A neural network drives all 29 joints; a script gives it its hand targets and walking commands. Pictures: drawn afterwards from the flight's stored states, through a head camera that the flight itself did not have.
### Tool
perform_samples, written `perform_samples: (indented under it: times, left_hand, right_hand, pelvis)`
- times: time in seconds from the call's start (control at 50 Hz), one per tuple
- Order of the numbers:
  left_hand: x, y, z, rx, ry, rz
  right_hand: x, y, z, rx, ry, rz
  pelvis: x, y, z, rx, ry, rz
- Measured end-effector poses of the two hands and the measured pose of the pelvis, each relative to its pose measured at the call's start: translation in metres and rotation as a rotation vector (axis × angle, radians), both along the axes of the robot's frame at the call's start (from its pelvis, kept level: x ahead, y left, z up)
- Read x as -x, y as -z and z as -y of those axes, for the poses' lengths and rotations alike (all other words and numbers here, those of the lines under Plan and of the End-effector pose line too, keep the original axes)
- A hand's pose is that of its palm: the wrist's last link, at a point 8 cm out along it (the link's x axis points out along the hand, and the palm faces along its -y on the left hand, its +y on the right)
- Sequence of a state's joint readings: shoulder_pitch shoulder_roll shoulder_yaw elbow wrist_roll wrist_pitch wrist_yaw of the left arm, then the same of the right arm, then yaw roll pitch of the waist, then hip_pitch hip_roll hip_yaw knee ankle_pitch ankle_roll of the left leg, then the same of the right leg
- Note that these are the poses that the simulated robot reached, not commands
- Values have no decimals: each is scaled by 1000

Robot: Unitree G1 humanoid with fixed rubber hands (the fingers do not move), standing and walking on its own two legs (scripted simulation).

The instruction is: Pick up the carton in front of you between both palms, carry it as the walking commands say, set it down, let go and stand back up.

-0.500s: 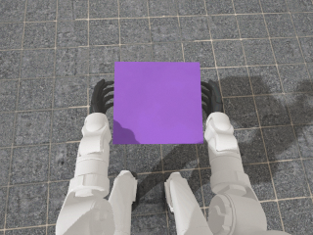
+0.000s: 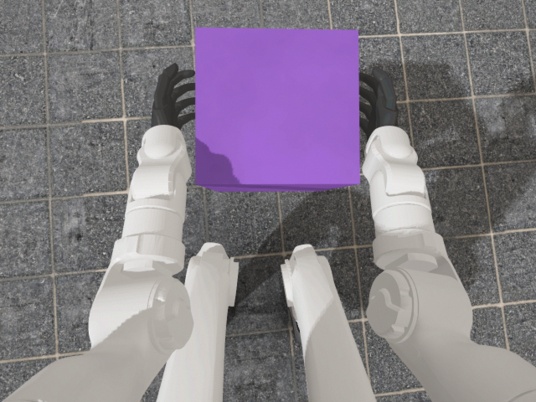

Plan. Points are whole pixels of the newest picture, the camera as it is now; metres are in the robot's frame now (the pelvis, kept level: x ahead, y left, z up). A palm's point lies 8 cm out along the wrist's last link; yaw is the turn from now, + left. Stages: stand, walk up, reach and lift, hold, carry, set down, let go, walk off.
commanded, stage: set down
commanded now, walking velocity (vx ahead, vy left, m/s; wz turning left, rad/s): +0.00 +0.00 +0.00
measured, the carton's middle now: (272, 128) +0.49 -0.02 -0.18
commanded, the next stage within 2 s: none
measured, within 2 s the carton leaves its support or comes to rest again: rests again in 1.06 s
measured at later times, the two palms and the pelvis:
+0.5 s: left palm (191, 130) +0.50 +0.13 -0.25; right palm (348, 132) +0.50 -0.17 -0.25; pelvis -0.02 -0.01 -0.11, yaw +0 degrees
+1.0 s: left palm (194, 137) +0.51 +0.13 -0.31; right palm (338, 138) +0.51 -0.17 -0.31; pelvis -0.01 -0.01 -0.15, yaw -1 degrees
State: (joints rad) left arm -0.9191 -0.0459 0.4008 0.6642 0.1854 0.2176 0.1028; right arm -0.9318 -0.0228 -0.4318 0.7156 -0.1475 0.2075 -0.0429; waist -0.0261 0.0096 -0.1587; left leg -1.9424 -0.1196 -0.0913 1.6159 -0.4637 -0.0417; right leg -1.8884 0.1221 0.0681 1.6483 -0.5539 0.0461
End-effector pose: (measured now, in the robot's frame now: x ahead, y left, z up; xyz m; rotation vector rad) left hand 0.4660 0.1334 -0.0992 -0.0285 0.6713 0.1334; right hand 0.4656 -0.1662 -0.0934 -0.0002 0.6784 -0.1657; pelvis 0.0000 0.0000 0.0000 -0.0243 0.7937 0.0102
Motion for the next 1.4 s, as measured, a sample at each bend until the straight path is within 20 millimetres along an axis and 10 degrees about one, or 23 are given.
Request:
perform_samples:
  times: [0.64, 1.4]
  left_hand:
    - [-44, 192, 6, -42, 25, -59]
    - [-42, 219, 1, -29, 76, -96]
  right_hand:
    - [-43, 198, 7, 10, -27, -60]
    - [-38, 226, 9, -1, -93, -101]
  pelvis:
    - [18, 133, 7, -21, 31, 51]
    - [23, 160, 4, -22, 39, 162]
